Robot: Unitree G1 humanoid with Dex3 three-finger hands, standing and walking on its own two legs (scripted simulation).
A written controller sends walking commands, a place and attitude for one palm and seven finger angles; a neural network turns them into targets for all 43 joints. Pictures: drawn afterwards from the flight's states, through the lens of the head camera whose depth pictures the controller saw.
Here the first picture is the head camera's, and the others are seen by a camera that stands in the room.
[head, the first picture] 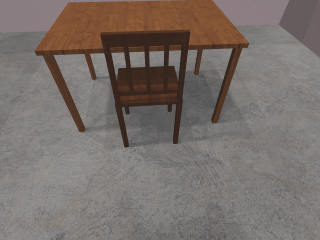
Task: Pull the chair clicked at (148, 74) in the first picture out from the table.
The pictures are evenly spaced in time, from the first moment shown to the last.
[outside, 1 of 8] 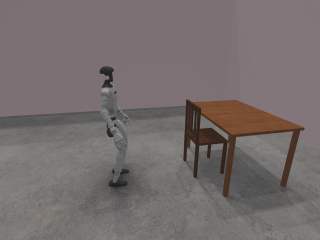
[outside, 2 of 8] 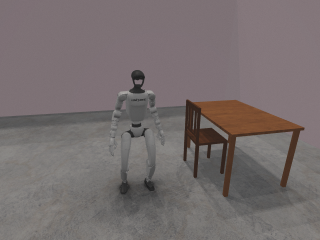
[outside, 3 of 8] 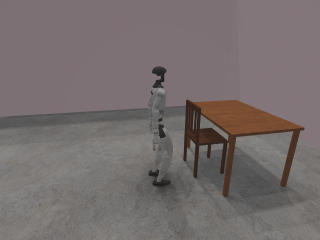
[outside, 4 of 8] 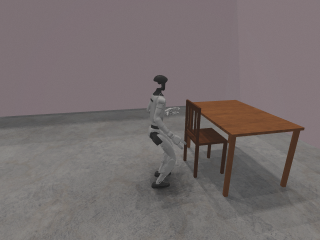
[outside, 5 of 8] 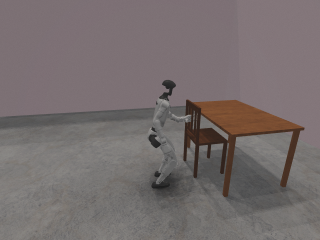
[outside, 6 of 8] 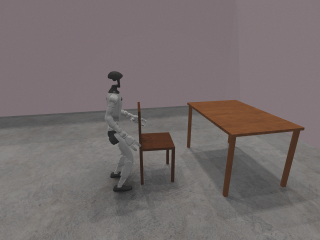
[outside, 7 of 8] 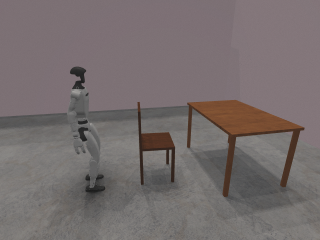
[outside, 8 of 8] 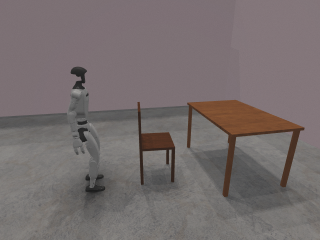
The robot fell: no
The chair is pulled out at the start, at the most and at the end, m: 0.00 0.63 0.63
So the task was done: yes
